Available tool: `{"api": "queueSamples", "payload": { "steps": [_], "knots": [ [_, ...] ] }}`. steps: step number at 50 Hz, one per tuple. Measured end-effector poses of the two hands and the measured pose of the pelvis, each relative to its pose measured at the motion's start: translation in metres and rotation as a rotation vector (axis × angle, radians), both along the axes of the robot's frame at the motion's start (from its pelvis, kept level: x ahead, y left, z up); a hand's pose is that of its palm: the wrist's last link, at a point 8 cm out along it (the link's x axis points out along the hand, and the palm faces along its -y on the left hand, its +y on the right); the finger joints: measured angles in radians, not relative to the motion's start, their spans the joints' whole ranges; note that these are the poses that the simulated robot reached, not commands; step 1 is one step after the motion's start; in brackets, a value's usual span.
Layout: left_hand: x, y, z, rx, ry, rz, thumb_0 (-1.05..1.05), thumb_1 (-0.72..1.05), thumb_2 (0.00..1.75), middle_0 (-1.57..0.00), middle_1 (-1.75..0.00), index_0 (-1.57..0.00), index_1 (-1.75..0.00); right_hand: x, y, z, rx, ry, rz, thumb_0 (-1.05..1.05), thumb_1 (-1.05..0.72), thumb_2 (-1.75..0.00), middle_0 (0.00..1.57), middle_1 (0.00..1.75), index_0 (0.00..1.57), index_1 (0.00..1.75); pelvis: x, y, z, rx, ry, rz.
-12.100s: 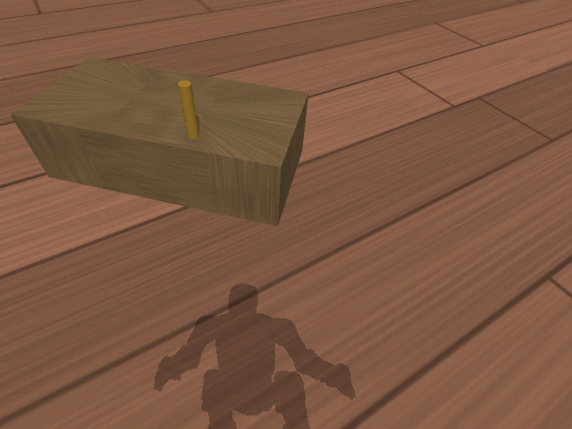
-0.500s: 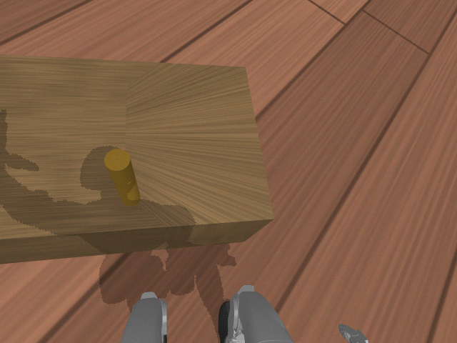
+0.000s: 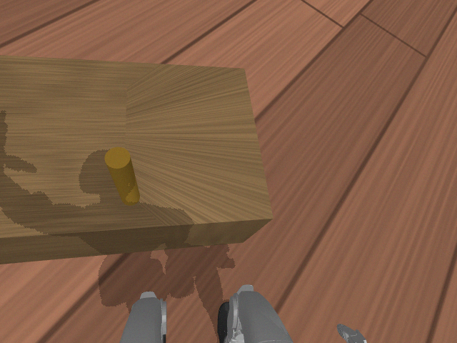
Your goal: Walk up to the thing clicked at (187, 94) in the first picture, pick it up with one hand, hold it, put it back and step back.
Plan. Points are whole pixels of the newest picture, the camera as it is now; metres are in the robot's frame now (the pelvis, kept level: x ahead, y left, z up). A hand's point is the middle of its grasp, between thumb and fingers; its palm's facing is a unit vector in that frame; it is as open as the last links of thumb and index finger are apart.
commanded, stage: go down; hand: left
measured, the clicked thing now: (125, 180) +0.46 +0.17 -0.21
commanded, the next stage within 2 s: none
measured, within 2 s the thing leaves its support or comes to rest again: neither
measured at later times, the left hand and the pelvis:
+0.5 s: hand out of the picture +0.42 +0.38 +0.05, palm faces +0.13 -0.99 -0.04, open 17.4 cm; pelvis +0.00 +0.00 +0.00, yaw +0 degrees
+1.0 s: hand out of the picture +0.41 +0.38 +0.05, palm faces +0.12 -0.99 -0.03, open 17.5 cm; pelvis +0.00 +0.00 -0.01, yaw +0 degrees
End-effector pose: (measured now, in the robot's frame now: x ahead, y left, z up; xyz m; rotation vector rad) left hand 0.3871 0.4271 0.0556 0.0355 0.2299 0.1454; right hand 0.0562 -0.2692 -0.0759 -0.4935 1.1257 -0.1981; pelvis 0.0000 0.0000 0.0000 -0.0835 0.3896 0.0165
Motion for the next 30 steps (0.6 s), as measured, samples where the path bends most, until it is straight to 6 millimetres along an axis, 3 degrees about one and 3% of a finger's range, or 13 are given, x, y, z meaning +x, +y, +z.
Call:
{"api": "queueSamples", "payload": {
  "steps": [10,20,30],
  "knots": [
    [0.001,0.002,-0.008,0.000,-0.021,-0.015,-0.01,-0.53,0.05,-0.07,-0.04,-0.05,-0.06,0.000,-0.001,-0.005,-0.011,0.012,0.013,0.01,-0.90,-0.90,0.21,0.30,0.21,0.30,-0.002,0.001,-0.006,-0.005,0.018,0.001],
    [0.010,-0.002,-0.001,-0.012,-0.052,-0.019,-0.01,-0.52,0.06,-0.07,-0.04,-0.05,-0.05,0.003,0.002,-0.007,-0.005,0.005,0.000,0.01,-0.90,-0.90,0.21,0.30,0.21,0.30,0.002,0.001,-0.006,-0.005,0.023,0.001],
    [0.002,-0.002,-0.005,-0.016,-0.045,-0.020,-0.01,-0.53,0.05,-0.07,-0.04,-0.05,-0.06,0.007,0.004,-0.008,0.009,0.005,0.005,0.01,-0.90,-0.90,0.21,0.30,0.21,0.30,0.004,0.002,-0.004,-0.003,0.019,0.001]
  ]
}}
